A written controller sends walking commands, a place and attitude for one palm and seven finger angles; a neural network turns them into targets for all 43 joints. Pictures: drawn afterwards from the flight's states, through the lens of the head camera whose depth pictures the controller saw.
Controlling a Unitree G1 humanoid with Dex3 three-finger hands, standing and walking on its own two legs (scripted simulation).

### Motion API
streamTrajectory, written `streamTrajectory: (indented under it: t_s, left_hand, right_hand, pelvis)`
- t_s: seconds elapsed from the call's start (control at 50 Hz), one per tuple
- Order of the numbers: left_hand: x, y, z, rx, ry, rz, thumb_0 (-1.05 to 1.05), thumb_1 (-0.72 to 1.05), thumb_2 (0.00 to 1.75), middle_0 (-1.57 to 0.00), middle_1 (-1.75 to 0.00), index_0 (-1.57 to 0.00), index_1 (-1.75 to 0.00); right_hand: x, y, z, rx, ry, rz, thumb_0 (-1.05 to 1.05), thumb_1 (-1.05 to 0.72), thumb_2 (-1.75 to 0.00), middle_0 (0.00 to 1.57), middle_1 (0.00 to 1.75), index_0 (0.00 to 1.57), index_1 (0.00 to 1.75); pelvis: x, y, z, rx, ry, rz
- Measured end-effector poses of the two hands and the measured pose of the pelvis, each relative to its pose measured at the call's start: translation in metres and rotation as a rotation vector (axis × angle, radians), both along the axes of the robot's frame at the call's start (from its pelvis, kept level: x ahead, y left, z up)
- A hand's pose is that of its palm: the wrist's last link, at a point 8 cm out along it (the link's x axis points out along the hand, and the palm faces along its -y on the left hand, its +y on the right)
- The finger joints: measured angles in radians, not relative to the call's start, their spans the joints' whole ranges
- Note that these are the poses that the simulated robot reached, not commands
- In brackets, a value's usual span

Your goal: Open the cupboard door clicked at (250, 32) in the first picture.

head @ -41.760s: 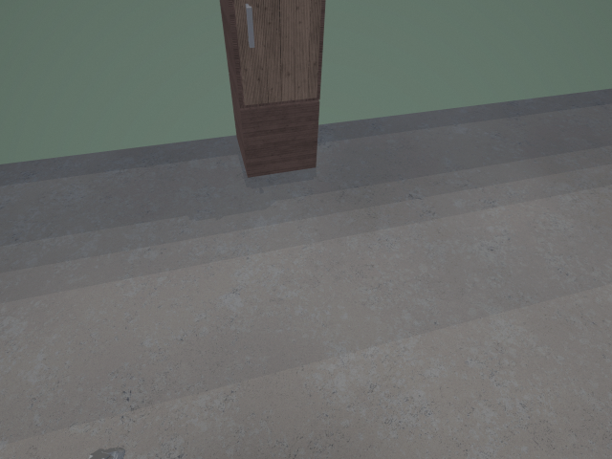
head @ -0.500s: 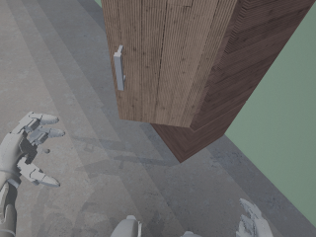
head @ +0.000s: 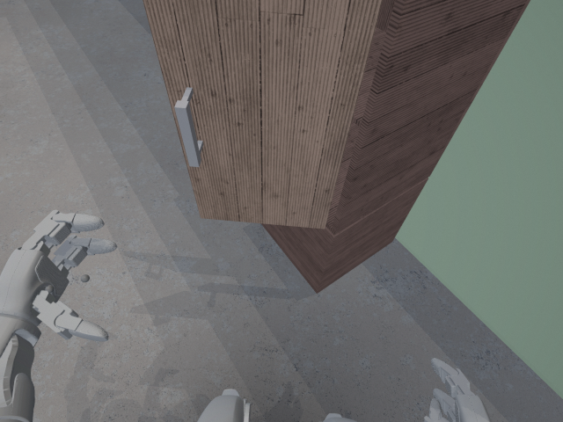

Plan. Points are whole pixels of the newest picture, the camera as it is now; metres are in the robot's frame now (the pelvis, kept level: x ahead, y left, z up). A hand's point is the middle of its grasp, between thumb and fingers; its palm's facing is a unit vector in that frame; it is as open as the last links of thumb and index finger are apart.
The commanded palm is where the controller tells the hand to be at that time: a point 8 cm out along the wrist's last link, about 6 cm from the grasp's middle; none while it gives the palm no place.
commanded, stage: move the hooked fingers beside the handle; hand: left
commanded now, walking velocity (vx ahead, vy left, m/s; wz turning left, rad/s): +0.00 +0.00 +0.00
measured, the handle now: (191, 129) +0.59 +0.20 +0.05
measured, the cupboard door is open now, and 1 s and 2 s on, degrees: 50 50 50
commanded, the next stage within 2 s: none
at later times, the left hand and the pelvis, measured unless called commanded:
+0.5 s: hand (103, 236) +0.35 +0.27 +0.06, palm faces -0.05 -1.00 +0.00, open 14.0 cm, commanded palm +0.33 +0.32 +0.06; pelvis +0.00 +0.00 -0.01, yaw -1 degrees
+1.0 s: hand (125, 194) +0.43 +0.27 +0.05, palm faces -0.02 -1.00 -0.02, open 14.0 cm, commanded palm +0.41 +0.31 +0.05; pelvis +0.00 +0.02 -0.01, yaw -2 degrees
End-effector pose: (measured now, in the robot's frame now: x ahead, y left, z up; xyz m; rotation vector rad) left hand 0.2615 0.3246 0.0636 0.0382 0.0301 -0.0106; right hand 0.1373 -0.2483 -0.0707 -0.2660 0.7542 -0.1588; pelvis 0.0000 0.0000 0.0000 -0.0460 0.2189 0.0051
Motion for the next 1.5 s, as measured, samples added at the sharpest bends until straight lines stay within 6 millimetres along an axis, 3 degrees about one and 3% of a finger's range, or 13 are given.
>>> streamTrajectory:
  t_s: [0.16,0.26,0.44,0.64,0.84,1.1,1.26,1.5]
  left_hand:
    - [0.003,-0.007,-0.004,-0.007,0.013,-0.006,-0.01,-0.49,0.3,-0.31,-1.2,-0.3,-1.2]
    - [0.019,0.004,-0.009,-0.014,0.0,0.028,-0.01,-0.5,0.3,-0.31,-1.2,-0.3,-1.2]
    - [0.057,-0.001,-0.002,-0.021,-0.015,-0.053,-0.01,-0.49,0.3,-0.3,-1.2,-0.3,-1.2]
    - [0.088,0.009,-0.015,-0.031,0.009,-0.007,-0.01,-0.49,0.3,-0.3,-1.2,-0.3,-1.2]
    - [0.124,-0.008,-0.013,-0.04,0.008,-0.052,-0.01,-0.5,0.3,-0.3,-1.2,-0.3,-1.2]
    - [0.161,-0.004,-0.01,-0.02,-0.013,-0.02,-0.01,-0.49,0.3,-0.3,-1.2,-0.3,-1.2]
    - [0.182,-0.006,-0.018,-0.035,0.027,-0.01,-0.01,-0.49,0.3,-0.3,-1.2,-0.3,-1.2]
    - [0.218,-0.007,-0.011,-0.024,0.021,-0.02,-0.01,-0.49,0.3,-0.3,-1.2,-0.3,-1.2]
  right_hand:
    - [0.004,-0.007,-0.002,-0.001,-0.01,0.004,0.01,-0.9,-0.9,0.2,0.3,0.2,0.3]
    - [-0.001,-0.012,-0.008,-0.025,0.021,0.0,0.01,-0.9,-0.9,0.2,0.3,0.2,0.3]
    - [-0.025,-0.013,-0.015,-0.031,0.095,-0.061,0.01,-0.9,-0.9,0.2,0.3,0.2,0.3]
    - [-0.048,-0.006,-0.02,-0.041,0.191,-0.088,0.01,-0.9,-0.9,0.2,0.3,0.2,0.3]
    - [-0.062,0.004,-0.025,-0.036,0.263,-0.115,0.01,-0.9,-0.9,0.21,0.3,0.2,0.3]
    - [-0.089,-0.001,-0.034,-0.044,0.391,-0.152,0.01,-0.9,-0.9,0.21,0.3,0.2,0.3]
    - [-0.109,-0.01,-0.038,-0.061,0.46,-0.191,0.01,-0.9,-0.9,0.21,0.3,0.2,0.3]
    - [-0.138,-0.016,-0.044,-0.074,0.558,-0.243,0.01,-0.9,-0.9,0.2,0.3,0.2,0.3]
  pelvis:
    - [0.0,-0.006,-0.002,0.005,0.0,-0.003]
    - [-0.004,-0.008,-0.007,0.0,0.008,-0.002]
    - [-0.002,-0.001,-0.008,-0.002,0.032,-0.014]
    - [-0.001,0.01,-0.01,-0.007,0.061,-0.021]
    - [0.001,0.02,-0.009,-0.012,0.077,-0.021]
    - [0.001,0.019,-0.015,-0.016,0.113,-0.03]
    - [0.0,0.014,-0.021,-0.018,0.138,-0.033]
    - [-0.002,0.009,-0.03,-0.028,0.186,-0.042]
